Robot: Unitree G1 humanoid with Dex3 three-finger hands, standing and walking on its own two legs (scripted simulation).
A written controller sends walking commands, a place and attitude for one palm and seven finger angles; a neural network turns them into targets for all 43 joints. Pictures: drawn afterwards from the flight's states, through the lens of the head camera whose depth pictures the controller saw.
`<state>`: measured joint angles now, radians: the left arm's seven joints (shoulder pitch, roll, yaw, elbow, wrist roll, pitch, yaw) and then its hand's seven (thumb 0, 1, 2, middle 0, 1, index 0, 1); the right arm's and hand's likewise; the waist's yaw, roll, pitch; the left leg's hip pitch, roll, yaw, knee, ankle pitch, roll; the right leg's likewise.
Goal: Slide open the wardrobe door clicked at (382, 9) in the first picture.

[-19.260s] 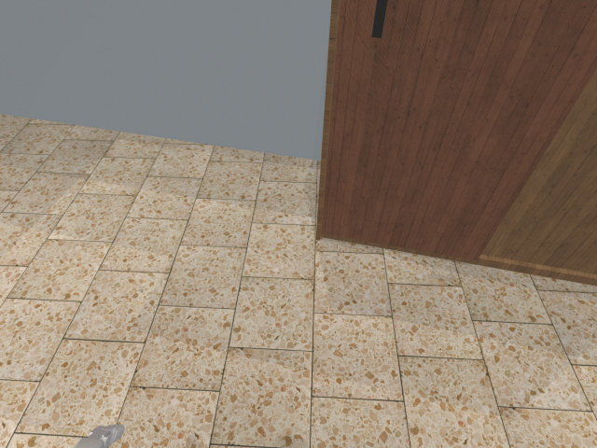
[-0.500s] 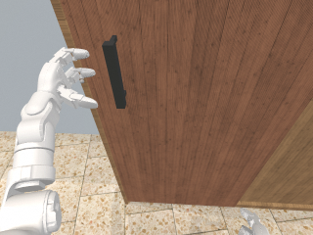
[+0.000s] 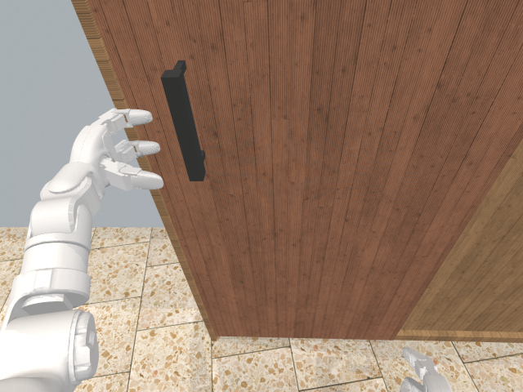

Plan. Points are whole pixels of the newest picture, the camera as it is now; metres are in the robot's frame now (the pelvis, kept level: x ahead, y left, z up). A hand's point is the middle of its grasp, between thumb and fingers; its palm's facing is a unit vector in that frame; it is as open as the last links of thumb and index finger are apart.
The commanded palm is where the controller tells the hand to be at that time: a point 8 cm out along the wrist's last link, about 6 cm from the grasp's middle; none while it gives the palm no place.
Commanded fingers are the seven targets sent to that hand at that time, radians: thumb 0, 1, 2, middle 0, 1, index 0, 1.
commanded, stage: move the hooked fingers beside the handle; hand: left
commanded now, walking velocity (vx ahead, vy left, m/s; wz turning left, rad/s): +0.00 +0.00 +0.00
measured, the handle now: (189, 124) +0.46 +0.13 +0.21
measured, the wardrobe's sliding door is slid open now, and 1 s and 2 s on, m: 0.00 0.00 0.00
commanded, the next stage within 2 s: none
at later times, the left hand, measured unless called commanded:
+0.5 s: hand (140, 146) +0.38 +0.18 +0.23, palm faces +0.02 -1.00 -0.02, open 13.9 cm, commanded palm +0.37 +0.24 +0.22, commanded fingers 0.00 -0.50 0.30 -0.30 -1.20 -0.30 -1.20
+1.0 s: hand (127, 147) +0.39 +0.21 +0.22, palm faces +0.05 -1.00 -0.04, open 13.9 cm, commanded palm +0.36 +0.24 +0.21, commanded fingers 0.00 -0.50 0.30 -0.30 -1.20 -0.30 -1.20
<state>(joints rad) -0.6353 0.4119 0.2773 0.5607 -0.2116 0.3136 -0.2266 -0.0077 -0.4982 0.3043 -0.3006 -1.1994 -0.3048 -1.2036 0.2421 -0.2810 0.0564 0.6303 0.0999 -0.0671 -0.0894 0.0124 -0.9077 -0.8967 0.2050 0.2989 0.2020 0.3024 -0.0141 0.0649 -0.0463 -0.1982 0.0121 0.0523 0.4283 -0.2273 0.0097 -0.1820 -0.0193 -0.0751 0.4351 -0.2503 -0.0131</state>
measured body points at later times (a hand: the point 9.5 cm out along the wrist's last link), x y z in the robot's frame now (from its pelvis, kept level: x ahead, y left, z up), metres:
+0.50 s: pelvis +0.00 -0.01 +0.00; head -0.02 -0.03 +0.45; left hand +0.38 +0.24 +0.23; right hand +0.16 -0.25 -0.09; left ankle +0.00 +0.11 -0.74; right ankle -0.01 -0.11 -0.74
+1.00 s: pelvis +0.01 +0.00 +0.00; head -0.02 -0.02 +0.45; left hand +0.38 +0.26 +0.22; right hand +0.16 -0.24 -0.09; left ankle +0.00 +0.11 -0.74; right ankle -0.01 -0.11 -0.74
